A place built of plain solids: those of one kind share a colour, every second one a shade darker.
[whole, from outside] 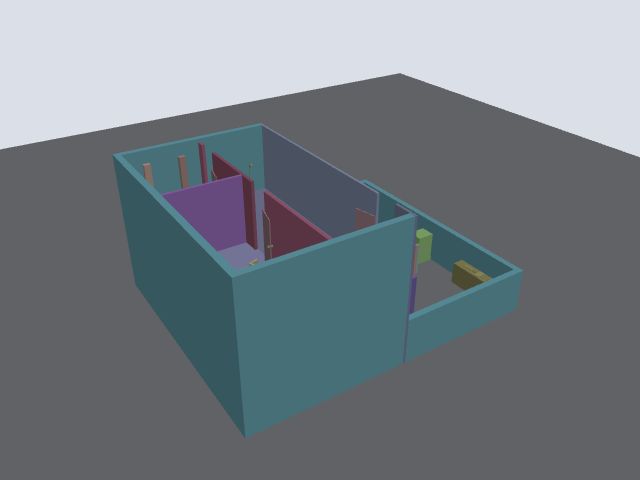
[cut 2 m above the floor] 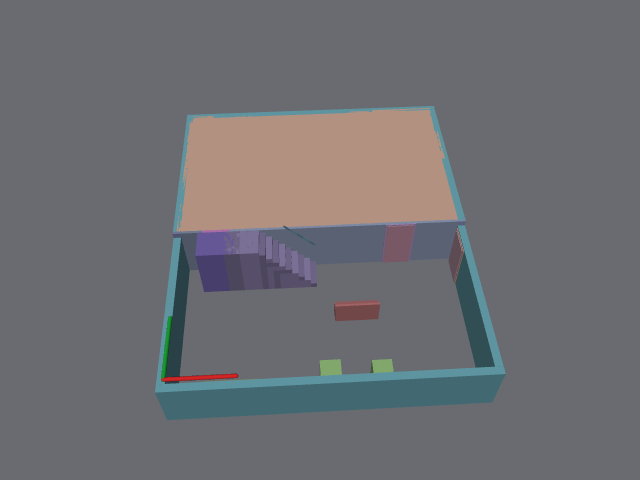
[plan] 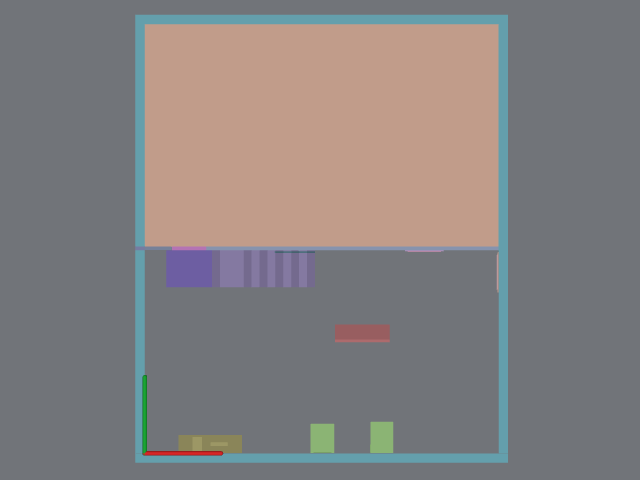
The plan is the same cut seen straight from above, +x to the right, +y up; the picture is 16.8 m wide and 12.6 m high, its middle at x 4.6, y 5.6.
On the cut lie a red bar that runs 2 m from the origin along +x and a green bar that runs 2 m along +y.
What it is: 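A house over a walled back yard; in the yard at the foot of the outdoor stair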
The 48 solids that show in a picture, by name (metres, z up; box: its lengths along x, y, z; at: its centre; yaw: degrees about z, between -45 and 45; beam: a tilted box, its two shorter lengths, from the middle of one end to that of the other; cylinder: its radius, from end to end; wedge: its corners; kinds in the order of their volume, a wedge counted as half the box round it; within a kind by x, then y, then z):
{
 "undercroft_block_1": {"box": [9.54, 5.97, 2.78], "at": [4.64, 8.41, 1.34]},
 "wall_1": {"box": [0.25, 5.33, 1.85], "at": [-0.12, 2.67, 0.88]},
 "wall_2": {"box": [0.25, 6.18, 5.79], "at": [-0.12, 8.42, 2.85]},
 "wall_3": {"box": [9.79, 0.25, 1.85], "at": [4.64, -0.12, 0.88]},
 "wall_4": {"box": [9.79, 0.25, 5.79], "at": [4.64, 11.39, 2.85]},
 "wall_5": {"box": [0.25, 5.33, 1.85], "at": [9.41, 2.67, 0.88]},
 "wall_6": {"box": [0.25, 6.18, 5.79], "at": [9.41, 8.42, 2.85]},
 "step_1": {"box": [0.51, 0.97, 2.75], "at": [1.72, 4.84, 1.33]},
 "step_2": {"box": [0.63, 0.97, 2.55], "at": [1.87, 4.84, 1.22]},
 "step_3": {"box": [0.63, 0.97, 2.13], "at": [2.28, 4.84, 1.01]},
 "step_4": {"box": [0.63, 0.97, 1.92], "at": [2.49, 4.84, 0.91]},
 "step_5": {"box": [0.63, 0.97, 1.71], "at": [2.7, 4.84, 0.81]},
 "step_6": {"box": [0.63, 0.97, 1.51], "at": [2.91, 4.84, 0.7]},
 "step_7": {"box": [0.63, 0.97, 1.3], "at": [3.12, 4.84, 0.6]},
 "step_8": {"box": [0.63, 0.97, 1.09], "at": [3.32, 4.84, 0.49]},
 "step_9": {"box": [0.63, 0.97, 0.88], "at": [3.53, 4.84, 0.39]},
 "step_10": {"box": [0.63, 0.97, 0.67], "at": [3.74, 4.84, 0.29]},
 "step_11": {"box": [0.63, 0.97, 0.47], "at": [3.95, 4.84, 0.18]},
 "step_12": {"box": [0.63, 0.97, 0.26], "at": [4.16, 4.84, 0.08]},
 "upper_floor_1": {"box": [5.75, 3.26, 0.18], "at": [2.75, 9.76, 2.82]},
 "upper_floor_2": {"box": [7.66, 2.71, 0.18], "at": [5.58, 6.79, 2.82]},
 "stair_wall_1": {"box": [0.71, 0.1, 5.79], "at": [0.36, 5.38, 2.85]},
 "stair_wall_2": {"box": [7.67, 0.1, 5.79], "at": [5.45, 5.38, 2.85]},
 "head_base_1": {"box": [1.2, 0.97, 2.86], "at": [1.16, 4.84, 1.38]},
 "upper_partition_1": {"box": [4.01, 0.12, 2.73], "at": [2.01, 8.2, 4.23]},
 "upper_partition_2": {"box": [3.13, 0.12, 2.73], "at": [6.48, 8.2, 4.23]},
 "upper_partition_3": {"box": [0.34, 0.12, 2.73], "at": [9.12, 8.2, 4.23]},
 "bin_1": {"box": [0.62, 0.74, 1.33], "at": [4.66, 0.41, 0.62]},
 "bin_2": {"box": [0.6, 0.82, 1.09], "at": [6.22, 0.42, 0.5]},
 "upper_split_wall_1": {"box": [0.12, 3.01, 2.73], "at": [5.62, 9.76, 4.23]},
 "bike_1": {"box": [0.25, 0.39, 0.98], "at": [1.38, 0.24, 0.44]},
 "bike_2": {"box": [1.67, 0.47, 0.96], "at": [1.72, 0.25, 0.43]},
 "bike_3": {"box": [0.45, 0.1, 0.98], "at": [1.95, 0.24, 0.44]},
 "bench_1": {"box": [1.44, 0.07, 0.93], "at": [5.71, 2.95, 0.41]},
 "bench_2": {"box": [1.44, 0.47, 0.51], "at": [5.71, 3.15, 0.2]},
 "back_wall_sill_1": {"box": [0.9, 0.1, 2.78], "at": [1.16, 5.38, 1.34]},
 "curtains_1": {"box": [0.19, 0.26, 2.24], "at": [9.2, 9.02, 4.09]},
 "curtains_2": {"box": [0.19, 0.26, 2.24], "at": [9.2, 10.41, 4.09]},
 "doorleaf_door_1": {"box": [0.84, 0.039, 2.08], "at": [1.99, 5.58, 3.9], "yaw": 12.3},
 "doorleaf_door_2": {"box": [0.83, 0.036, 2.07], "at": [3.65, 8.4, 3.9], "yaw": -13.3},
 "doorleaf_door_3": {"box": [0.84, 0.037, 2.08], "at": [7.68, 8.4, 3.9], "yaw": -12.2},
 "back_wall_end_1": {"box": [0.25, 0.1, 5.79], "at": [-0.12, 5.38, 2.85]},
 "undercroft_leaf_1": {"box": [0.88, 0.05, 2.0], "at": [7.34, 5.31, 0.95]},
 "yard_gate_leaf_1": {"box": [0.05, 0.92, 1.75], "at": [9.26, 4.75, 0.82]},
 "undercroft_frame_1": {"box": [1.02, 0.03, 2.06], "at": [7.34, 5.32, 0.98]},
 "yard_gate_frame_1": {"box": [0.03, 1.06, 1.81], "at": [9.27, 4.75, 0.85]},
 "headland_ahead_guard_newel_1": {"box": [0.09, 0.09, 1.15], "at": [0.61, 4.5, 3.44]},
 "headland_side_guard_newel_1": {"box": [0.09, 0.09, 1.15], "at": [0.61, 4.41, 3.44]}
}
